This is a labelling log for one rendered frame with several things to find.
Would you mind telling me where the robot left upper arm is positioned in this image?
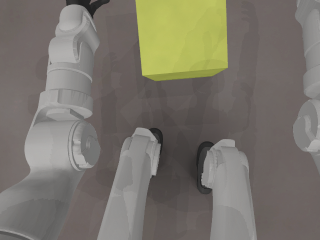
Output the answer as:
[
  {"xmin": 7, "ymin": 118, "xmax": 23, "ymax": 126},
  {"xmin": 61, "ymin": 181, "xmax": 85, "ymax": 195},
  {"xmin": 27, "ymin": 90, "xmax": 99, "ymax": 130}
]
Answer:
[{"xmin": 0, "ymin": 119, "xmax": 101, "ymax": 240}]

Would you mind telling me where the left robot forearm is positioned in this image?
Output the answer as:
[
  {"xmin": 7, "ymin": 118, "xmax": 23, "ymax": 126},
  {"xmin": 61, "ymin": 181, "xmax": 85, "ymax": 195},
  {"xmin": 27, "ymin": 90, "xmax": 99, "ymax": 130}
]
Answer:
[{"xmin": 24, "ymin": 4, "xmax": 100, "ymax": 162}]

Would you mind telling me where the robot left thigh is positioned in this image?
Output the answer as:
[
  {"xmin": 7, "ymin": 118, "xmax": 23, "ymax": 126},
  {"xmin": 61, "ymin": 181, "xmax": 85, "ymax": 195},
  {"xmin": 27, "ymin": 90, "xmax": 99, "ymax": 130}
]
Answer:
[{"xmin": 97, "ymin": 134, "xmax": 161, "ymax": 240}]

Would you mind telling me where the left robot hand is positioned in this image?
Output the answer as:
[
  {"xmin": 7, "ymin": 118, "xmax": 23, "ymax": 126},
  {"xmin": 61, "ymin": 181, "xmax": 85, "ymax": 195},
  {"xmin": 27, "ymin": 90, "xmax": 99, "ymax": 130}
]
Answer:
[{"xmin": 66, "ymin": 0, "xmax": 110, "ymax": 19}]

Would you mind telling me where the robot right upper arm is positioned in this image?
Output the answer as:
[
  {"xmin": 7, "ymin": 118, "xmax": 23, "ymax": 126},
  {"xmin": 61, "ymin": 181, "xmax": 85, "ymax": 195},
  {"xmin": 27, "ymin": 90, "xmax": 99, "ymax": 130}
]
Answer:
[{"xmin": 293, "ymin": 96, "xmax": 320, "ymax": 176}]

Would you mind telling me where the right robot forearm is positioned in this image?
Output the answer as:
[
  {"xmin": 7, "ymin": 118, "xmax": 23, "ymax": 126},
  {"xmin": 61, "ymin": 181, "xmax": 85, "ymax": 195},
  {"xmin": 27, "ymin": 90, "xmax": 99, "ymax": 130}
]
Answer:
[{"xmin": 295, "ymin": 0, "xmax": 320, "ymax": 99}]

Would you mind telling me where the carton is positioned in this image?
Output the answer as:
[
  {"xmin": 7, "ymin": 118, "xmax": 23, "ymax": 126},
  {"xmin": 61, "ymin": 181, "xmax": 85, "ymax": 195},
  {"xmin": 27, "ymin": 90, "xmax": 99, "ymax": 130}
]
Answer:
[{"xmin": 135, "ymin": 0, "xmax": 228, "ymax": 81}]

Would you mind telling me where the left robot shin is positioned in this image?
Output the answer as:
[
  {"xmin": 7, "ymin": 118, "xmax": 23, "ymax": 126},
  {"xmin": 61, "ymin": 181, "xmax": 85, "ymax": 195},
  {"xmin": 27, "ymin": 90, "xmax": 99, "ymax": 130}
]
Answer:
[{"xmin": 119, "ymin": 127, "xmax": 157, "ymax": 159}]

